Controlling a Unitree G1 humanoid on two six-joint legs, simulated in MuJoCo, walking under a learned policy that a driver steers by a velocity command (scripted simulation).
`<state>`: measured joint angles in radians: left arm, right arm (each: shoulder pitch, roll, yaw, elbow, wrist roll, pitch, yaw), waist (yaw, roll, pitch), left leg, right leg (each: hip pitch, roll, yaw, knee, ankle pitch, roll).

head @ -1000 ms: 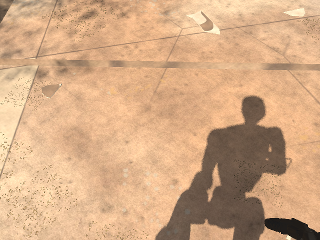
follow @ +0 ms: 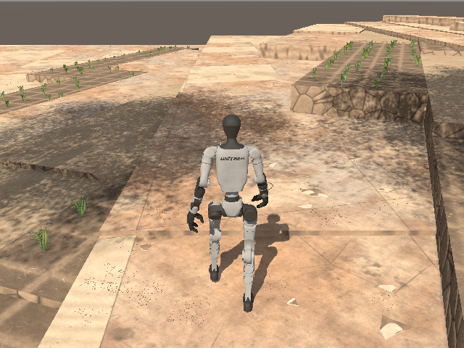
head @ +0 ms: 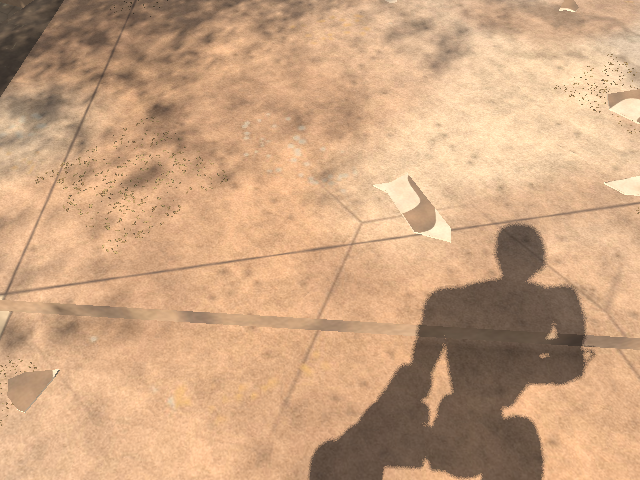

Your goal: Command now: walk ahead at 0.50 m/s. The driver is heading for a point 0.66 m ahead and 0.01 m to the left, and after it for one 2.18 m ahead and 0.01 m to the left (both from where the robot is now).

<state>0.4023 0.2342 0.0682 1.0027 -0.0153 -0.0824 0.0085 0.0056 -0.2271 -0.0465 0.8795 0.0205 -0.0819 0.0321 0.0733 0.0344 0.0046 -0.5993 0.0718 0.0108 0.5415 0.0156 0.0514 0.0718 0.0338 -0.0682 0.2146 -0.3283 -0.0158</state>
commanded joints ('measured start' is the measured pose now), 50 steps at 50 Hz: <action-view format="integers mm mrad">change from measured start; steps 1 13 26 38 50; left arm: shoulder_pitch -7 -122 -501 -211 -12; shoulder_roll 180 77 67 97 155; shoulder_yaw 40 21 -3 10 18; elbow -27 -107 -237 -135 -50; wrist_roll -5 1 -8 26 6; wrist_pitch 7 5 -20 -31 1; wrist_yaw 9 12 -41 -39 -3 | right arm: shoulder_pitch -13 220 415 278 -42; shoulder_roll -122 -135 -179 -113 -52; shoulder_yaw -34 -38 -47 -35 -11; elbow -63 47 122 53 -45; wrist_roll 2 -25 -3 1 -6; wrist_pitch -25 -35 3 -14 14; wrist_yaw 9 -12 -45 -42 -25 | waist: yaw -78 -53 -151 -80 -3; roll -136 38 30 -107 -100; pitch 25 -8 88 -64 74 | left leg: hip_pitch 83 386 660 1 -137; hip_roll -39 151 187 78 38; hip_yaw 32 -189 -76 -84 -4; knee -35 -417 -356 630 148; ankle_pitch -90 -74 45 -314 -33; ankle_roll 42 188 134 4 -47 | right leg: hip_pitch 13 -705 -773 -202 -110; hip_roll -299 -204 -123 -278 -267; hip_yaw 109 126 67 324 158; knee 91 869 312 -26 -97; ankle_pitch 661 132 347 281 293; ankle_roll -138 -16 -21 -213 -194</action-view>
